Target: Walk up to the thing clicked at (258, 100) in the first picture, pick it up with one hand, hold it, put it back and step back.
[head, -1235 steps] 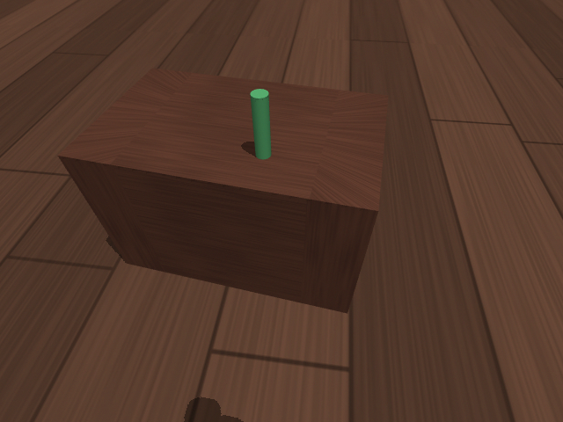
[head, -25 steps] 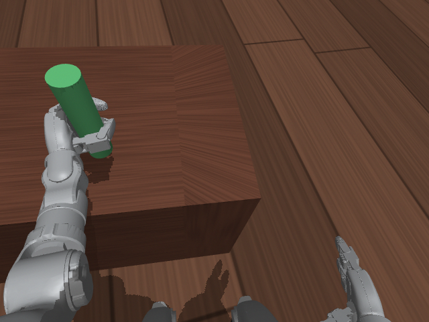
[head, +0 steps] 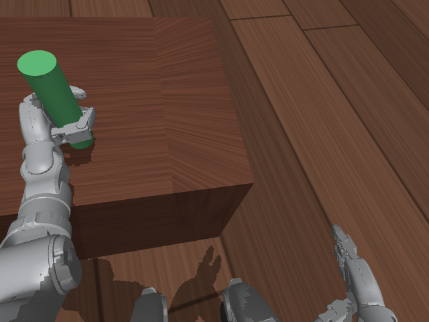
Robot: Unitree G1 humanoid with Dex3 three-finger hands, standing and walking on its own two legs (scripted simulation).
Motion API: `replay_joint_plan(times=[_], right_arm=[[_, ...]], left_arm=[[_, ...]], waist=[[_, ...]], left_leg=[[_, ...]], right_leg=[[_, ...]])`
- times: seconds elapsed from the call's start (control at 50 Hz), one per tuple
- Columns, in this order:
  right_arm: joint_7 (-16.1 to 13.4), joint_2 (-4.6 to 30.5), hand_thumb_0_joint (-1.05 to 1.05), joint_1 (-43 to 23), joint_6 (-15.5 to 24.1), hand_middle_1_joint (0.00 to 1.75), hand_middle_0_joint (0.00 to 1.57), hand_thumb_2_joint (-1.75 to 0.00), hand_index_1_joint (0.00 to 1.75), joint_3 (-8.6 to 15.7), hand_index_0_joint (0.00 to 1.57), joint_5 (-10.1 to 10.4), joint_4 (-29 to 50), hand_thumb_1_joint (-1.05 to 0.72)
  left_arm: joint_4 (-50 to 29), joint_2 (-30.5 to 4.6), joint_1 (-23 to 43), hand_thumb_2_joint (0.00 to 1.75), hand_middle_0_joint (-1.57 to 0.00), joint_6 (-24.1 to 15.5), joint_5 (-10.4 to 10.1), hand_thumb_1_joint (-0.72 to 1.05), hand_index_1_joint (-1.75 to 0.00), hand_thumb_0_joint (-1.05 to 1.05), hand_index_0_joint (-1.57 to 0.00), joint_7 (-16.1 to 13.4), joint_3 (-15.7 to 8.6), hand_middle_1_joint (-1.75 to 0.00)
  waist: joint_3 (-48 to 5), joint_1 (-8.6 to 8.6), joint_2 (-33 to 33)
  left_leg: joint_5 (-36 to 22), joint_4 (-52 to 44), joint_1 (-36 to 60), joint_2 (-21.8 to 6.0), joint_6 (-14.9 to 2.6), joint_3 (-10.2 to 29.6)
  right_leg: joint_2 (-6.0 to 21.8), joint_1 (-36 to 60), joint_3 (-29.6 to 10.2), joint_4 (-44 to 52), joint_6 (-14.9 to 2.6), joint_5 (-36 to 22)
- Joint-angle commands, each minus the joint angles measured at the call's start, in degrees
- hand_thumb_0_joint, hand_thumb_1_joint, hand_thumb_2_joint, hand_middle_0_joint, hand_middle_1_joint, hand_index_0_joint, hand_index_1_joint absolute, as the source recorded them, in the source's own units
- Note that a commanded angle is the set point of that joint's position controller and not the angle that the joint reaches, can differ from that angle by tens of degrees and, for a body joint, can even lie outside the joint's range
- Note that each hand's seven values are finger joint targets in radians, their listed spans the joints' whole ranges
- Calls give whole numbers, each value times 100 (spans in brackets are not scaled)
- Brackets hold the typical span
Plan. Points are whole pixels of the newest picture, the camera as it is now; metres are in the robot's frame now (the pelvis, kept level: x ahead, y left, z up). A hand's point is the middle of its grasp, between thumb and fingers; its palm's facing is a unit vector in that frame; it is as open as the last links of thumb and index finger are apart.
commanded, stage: lower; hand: left
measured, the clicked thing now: (63, 108) +0.50 +0.21 +0.06
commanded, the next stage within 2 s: loosen in 0.64 s
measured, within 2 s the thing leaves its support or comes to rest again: rests again in 0.44 s
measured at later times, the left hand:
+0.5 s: hand (84, 125) +0.52 +0.20 -0.01, palm faces +0.20 -0.98 -0.04, open 6.1 cm
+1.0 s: hand (82, 124) +0.52 +0.20 -0.01, palm faces +0.22 -0.98 -0.02, open 6.6 cm
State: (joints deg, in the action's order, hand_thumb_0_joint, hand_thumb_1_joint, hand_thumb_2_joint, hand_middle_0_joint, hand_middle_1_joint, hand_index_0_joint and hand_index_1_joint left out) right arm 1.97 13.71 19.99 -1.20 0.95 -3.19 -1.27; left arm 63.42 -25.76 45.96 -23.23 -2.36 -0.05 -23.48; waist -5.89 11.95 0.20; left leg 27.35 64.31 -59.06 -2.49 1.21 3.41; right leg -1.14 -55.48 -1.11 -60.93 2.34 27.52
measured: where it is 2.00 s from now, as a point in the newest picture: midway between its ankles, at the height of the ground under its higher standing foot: outside the picture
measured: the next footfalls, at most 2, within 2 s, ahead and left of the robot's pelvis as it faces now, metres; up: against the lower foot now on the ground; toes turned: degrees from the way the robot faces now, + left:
none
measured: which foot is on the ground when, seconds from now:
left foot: down 0.00-1.00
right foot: down 0.00-1.00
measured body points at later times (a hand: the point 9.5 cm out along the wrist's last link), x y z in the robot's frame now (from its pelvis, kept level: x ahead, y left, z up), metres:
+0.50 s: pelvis +0.00 +0.00 -0.02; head +0.16 +0.04 +0.40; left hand +0.50 +0.25 -0.01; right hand +0.16 -0.26 -0.03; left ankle +0.02 +0.13 -0.65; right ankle +0.01 -0.15 -0.65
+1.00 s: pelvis -0.01 +0.00 -0.03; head +0.15 +0.04 +0.38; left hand +0.50 +0.25 -0.01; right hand +0.15 -0.26 -0.02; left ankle +0.02 +0.13 -0.65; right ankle +0.01 -0.15 -0.65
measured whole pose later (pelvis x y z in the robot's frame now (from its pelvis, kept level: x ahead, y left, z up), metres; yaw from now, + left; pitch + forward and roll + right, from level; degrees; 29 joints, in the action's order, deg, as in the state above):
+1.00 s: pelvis -0.01 +0.00 -0.03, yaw -1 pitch +27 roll -4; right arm 3.7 14.9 21.3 -2.0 -0.1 -4.3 6.4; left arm 68.0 -30.6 49.0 -28.3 -0.7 -0.2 -26.3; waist -8.0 15.8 -0.2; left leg 30.0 73.8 -71.0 -2.6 1.4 4.7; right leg -1.6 -66.9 -0.2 -70.0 2.4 30.2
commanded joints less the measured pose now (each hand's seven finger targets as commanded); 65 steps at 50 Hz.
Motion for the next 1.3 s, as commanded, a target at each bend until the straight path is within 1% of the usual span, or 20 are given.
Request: replay_joint_plan(times=[0.0,0.08,0.22,0.26,0.34,0.36,0.5,0.54,0.62,0.74,0.78,0.82,0.86,0.88,0.9,1.04,1.12,1.2,1.22,1.28], right_arm=[[-30,864,0,249,295,5,5,-5,5,525,5,-70,1057,54],[-39,928,0,228,295,5,5,-6,5,602,5,-70,1215,53],[-17,914,0,190,257,5,5,-6,5,512,5,-93,1332,52],[4,892,0,252,249,5,5,-6,5,512,5,-97,1238,52],[26,930,0,248,239,5,5,-6,5,535,5,-108,1369,52],[20,966,0,279,251,5,5,-6,5,572,5,-104,1415,53],[18,928,0,366,241,5,5,-6,5,542,5,-95,1481,53],[16,948,0,363,227,5,5,-6,5,556,5,-93,1574,52],[53,926,0,475,193,5,5,-6,5,519,5,-112,1497,53],[100,957,0,475,216,5,5,-5,5,522,5,-143,1492,53],[106,980,0,505,232,5,5,-4,5,554,5,-129,1618,53],[103,966,0,401,239,5,5,-4,5,540,5,-110,1789,53],[82,989,0,495,234,5,5,-4,5,551,5,-113,1660,53],[88,1003,0,322,240,5,5,-4,5,537,5,-101,1922,52],[81,1007,0,316,232,5,5,-4,5,560,5,-123,1799,52],[75,953,0,377,215,5,5,-5,5,491,5,-118,1716,53],[65,992,0,348,233,5,5,-5,5,539,5,-128,1779,53],[46,1006,0,349,254,5,5,-5,5,534,5,-132,1803,54],[52,1003,0,414,250,5,5,-5,5,516,5,-135,1810,54],[47,993,0,309,255,5,5,-5,5,518,5,-126,1887,53]], left_arm=[[-1569,-1615,3010,122,-128,-743,-23,54,-132,0,-128,-33,-179,-132],[-1778,-1753,3181,124,-130,-855,-12,54,-134,0,-130,-43,-230,-134],[-1230,-1697,2946,127,-133,-869,67,54,-138,0,-133,-61,-224,-137],[-1440,-1889,3054,129,-135,-919,82,58,-139,0,-135,-86,-338,-139],[-878,-1535,2684,128,-134,-860,146,58,-139,0,-134,-34,-142,-138],[-1362,-1772,2920,129,-135,-923,136,59,-140,0,-135,-45,-262,-139],[-1512,-1881,3020,130,-134,-1003,101,61,-140,0,-134,-45,-300,-139],[-1053,-1493,2697,131,-134,-961,118,63,-140,0,-134,-10,-109,-139],[-1283,-1699,2848,131,-136,-978,202,61,-141,0,-136,-16,-178,-140],[-519,-1414,2452,122,-140,-932,201,53,-138,0,-141,1,-114,-138],[-975,-1663,2660,106,-124,-961,194,37,-122,0,-126,4,-224,-122],[-857,-1436,2692,90,-113,-944,102,26,-106,0,-116,37,-160,-106],[-973,-1702,2820,74,-105,-971,91,22,-92,0,-108,16,-306,-95],[-643,-1464,2685,66,-102,-940,82,17,-88,0,-104,27,-225,-90],[-675,-1549,2686,60,-99,-944,127,10,-83,0,-101,24,-238,-86],[-708,-1669,2829,35,-63,-897,185,-21,-50,0,-64,39,-229,-50],[-560,-1764,2796,25,-49,-863,221,-28,-36,0,-50,-9,-299,-37],[-412,-1706,2759,17,-36,-838,208,-33,-24,0,-37,5,-267,-25],[-789,-1880,2937,12,-30,-872,241,-38,-19,0,-31,-7,-305,-19],[-509,-1647,2822,3,-20,-830,213,-47,-8,0,-20,11,-210,-9]], waist=[[-3595,55,-1251],[-3897,149,-1401],[-3627,243,-1395],[-3644,184,-1509],[-3519,347,-1243],[-3730,296,-1397],[-3986,299,-1450],[-3745,390,-1428],[-3662,369,-1551],[-3123,469,-1334],[-3531,453,-1416],[-3512,503,-1342],[-3598,460,-1451],[-3496,479,-1233],[-3406,470,-1275],[-3434,511,-1464],[-3285,505,-1367],[-3317,547,-1280],[-3527,527,-1405],[-3346,536,-1358]], left_leg=[[-2421,-433,2555,40,-137,-54],[-2564,-272,2599,41,-143,-57],[-2319,-160,2130,43,-164,-62],[-2295,-139,2084,50,-151,-55],[-2252,-66,1915,32,-181,-43],[-2351,-37,2000,39,-164,-44],[-2431,111,1916,74,-198,-81],[-2605,93,1966,35,-150,-30],[-2641,131,2006,30,-127,-9],[-2112,140,1609,34,-153,-15],[-2097,180,1737,50,-180,-31],[-2180,184,1742,36,-164,-9],[-2206,214,1683,39,-164,-14],[-2077,177,1557,40,-169,-2],[-1961,156,1488,34,-164,2],[-1862,202,1453,41,-171,-36],[-1401,120,1386,36,-161,-20],[-1430,178,1297,50,-186,-45],[-1548,180,1366,48,-190,-48],[-1471,123,1342,36,-150,-19]], right_leg=[[-101,858,325,405,-332,-2123],[-103,847,303,275,-324,-2247],[-107,655,306,166,-322,-2117],[-107,609,313,105,-334,-2044],[-134,461,344,71,-318,-2066],[-127,513,336,29,-326,-2124],[-116,664,274,-70,-283,-2344],[-132,436,342,-120,-322,-2303],[-139,227,361,-137,-334,-2212],[-160,-66,389,-125,-335,-1836],[-139,115,351,-141,-325,-1902],[-155,101,371,-175,-327,-1949],[-145,148,342,-201,-320,-1990],[-154,145,359,-184,-327,-1893],[-158,105,366,-182,-332,-1797],[-140,25,321,-199,-331,-1749],[-157,-83,350,-151,-337,-1352],[-166,-26,328,-142,-312,-1437],[-159,47,316,-166,-320,-1544],[-174,-46,353,-167,-341,-1412]])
